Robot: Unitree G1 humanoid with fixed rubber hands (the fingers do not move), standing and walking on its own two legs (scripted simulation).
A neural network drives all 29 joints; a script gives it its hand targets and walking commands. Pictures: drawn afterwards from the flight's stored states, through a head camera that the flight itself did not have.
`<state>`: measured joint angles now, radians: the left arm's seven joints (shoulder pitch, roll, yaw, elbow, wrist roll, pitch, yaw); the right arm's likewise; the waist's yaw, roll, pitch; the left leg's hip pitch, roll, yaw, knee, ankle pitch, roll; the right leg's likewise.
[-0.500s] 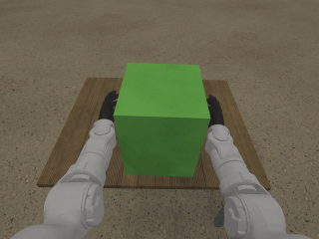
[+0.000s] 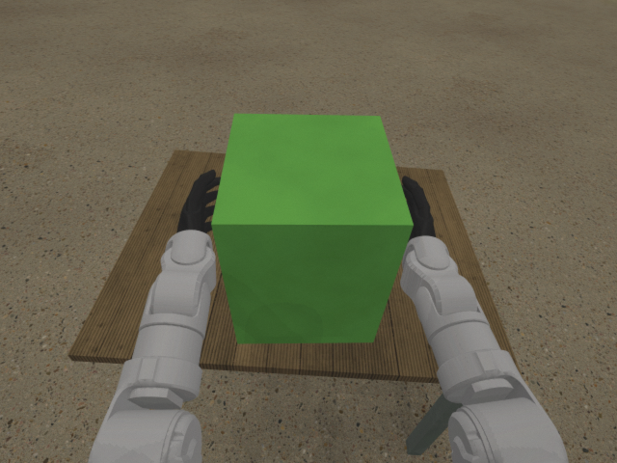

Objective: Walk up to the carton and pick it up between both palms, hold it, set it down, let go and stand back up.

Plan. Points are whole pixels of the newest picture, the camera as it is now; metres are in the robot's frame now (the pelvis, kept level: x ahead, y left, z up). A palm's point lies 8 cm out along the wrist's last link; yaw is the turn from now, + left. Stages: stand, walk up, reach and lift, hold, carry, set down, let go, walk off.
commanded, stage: reach and lift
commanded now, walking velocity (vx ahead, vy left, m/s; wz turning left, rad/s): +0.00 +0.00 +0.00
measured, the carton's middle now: (306, 233) +0.40 -0.02 +0.10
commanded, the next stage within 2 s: hold in 1.14 s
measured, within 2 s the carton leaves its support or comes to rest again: neither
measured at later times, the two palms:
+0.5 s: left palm (193, 223) +0.36 +0.12 +0.16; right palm (426, 233) +0.35 -0.17 +0.15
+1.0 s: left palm (187, 216) +0.36 +0.13 +0.17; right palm (423, 224) +0.35 -0.16 +0.16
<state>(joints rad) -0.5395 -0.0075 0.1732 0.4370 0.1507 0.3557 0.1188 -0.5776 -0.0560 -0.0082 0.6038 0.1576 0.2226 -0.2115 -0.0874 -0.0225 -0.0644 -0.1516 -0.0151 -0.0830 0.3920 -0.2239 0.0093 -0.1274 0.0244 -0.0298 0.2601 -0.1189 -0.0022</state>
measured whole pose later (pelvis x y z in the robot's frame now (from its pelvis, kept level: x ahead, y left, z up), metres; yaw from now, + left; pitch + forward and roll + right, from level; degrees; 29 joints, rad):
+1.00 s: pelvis -0.01 +0.00 +0.00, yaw +0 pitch -4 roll -1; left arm -0.58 -0.03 0.23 0.28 0.24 0.55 0.07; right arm -0.64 -0.05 -0.03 0.56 0.16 0.32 -0.21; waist -0.09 -0.03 -0.03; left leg -0.10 -0.02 -0.08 0.38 -0.21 0.01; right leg -0.08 0.02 -0.02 0.27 -0.11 0.00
